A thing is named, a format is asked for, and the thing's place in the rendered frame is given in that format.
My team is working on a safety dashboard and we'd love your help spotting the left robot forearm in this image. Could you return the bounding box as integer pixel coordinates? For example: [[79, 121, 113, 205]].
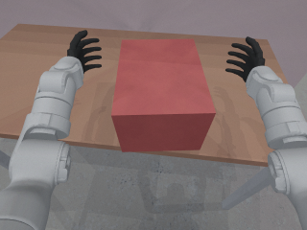
[[9, 56, 84, 181]]

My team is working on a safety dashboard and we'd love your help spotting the robot left upper arm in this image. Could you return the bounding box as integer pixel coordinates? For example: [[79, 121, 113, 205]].
[[0, 138, 71, 230]]

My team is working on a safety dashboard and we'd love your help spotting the table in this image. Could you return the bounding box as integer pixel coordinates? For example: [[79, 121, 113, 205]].
[[0, 23, 307, 210]]

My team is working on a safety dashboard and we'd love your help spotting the carton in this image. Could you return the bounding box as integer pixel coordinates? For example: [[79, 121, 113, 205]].
[[111, 38, 216, 152]]

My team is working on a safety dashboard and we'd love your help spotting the right robot forearm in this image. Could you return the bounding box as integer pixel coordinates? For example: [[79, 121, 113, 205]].
[[246, 65, 307, 150]]

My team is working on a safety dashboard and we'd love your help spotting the robot right upper arm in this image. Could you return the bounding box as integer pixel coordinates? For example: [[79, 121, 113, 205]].
[[268, 147, 307, 230]]

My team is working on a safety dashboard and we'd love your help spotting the left robot hand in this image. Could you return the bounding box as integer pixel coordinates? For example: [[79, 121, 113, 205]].
[[67, 30, 102, 73]]

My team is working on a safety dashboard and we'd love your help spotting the right robot hand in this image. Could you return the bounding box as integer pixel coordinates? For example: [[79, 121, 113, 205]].
[[225, 36, 266, 82]]

